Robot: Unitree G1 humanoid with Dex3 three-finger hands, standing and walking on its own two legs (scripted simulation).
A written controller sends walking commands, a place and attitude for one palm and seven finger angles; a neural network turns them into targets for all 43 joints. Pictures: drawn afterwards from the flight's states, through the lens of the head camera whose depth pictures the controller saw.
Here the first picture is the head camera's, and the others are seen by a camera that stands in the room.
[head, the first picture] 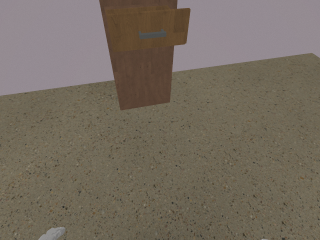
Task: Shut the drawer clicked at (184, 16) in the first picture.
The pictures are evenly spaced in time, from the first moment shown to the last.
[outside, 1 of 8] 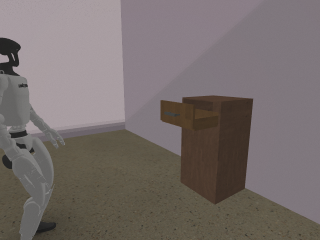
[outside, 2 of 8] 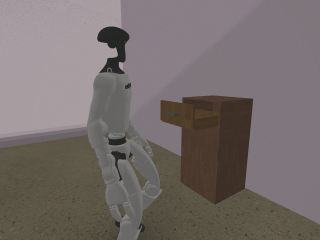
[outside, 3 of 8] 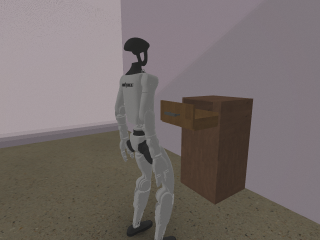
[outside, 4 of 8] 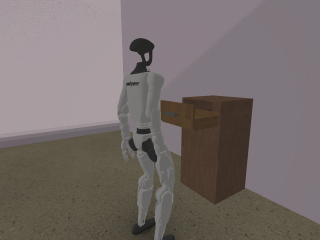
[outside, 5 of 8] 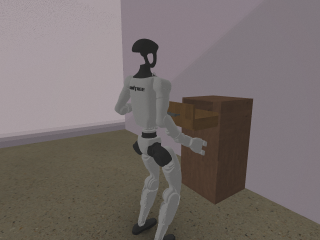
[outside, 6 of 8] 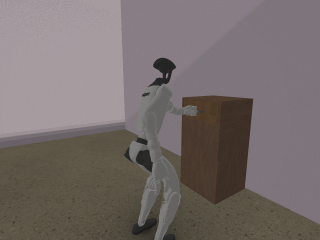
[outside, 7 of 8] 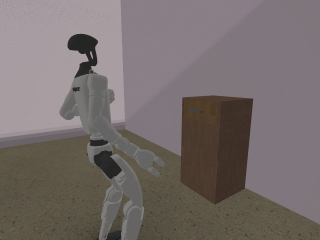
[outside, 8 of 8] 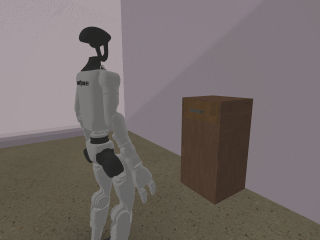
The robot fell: no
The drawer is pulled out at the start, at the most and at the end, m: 0.28 0.28 0.00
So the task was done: yes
